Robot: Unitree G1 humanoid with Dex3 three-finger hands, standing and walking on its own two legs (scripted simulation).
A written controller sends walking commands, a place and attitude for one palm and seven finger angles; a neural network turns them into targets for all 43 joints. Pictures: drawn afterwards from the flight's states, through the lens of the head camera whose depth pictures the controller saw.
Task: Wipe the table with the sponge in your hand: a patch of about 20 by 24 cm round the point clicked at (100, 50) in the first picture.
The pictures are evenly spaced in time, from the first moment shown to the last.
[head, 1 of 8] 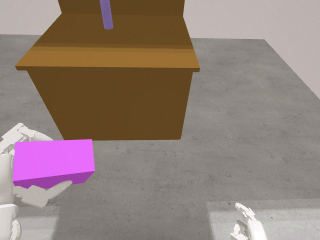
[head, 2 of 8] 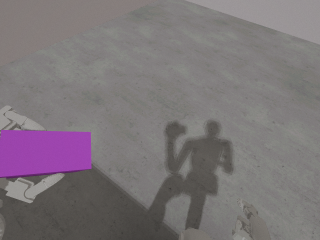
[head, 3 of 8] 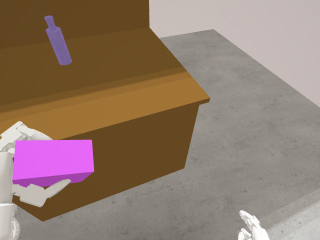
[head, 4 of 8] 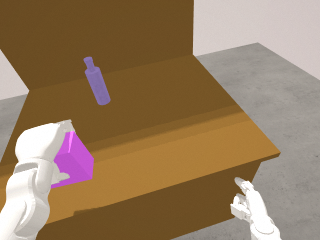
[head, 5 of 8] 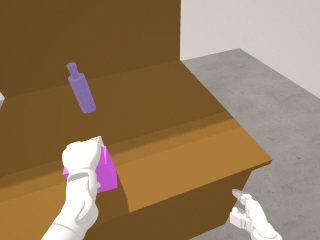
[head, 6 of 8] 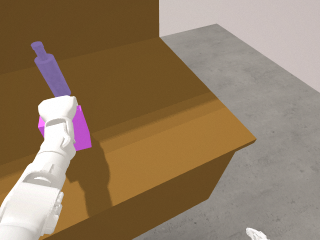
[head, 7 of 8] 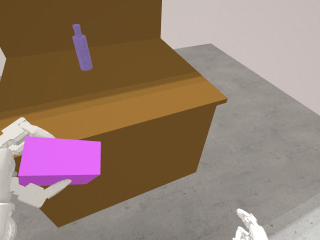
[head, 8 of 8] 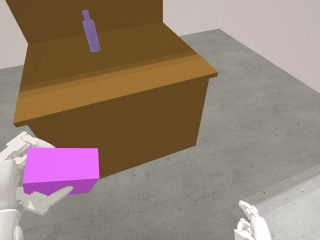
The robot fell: no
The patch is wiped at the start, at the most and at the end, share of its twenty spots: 0.00 1.00 1.00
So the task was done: yes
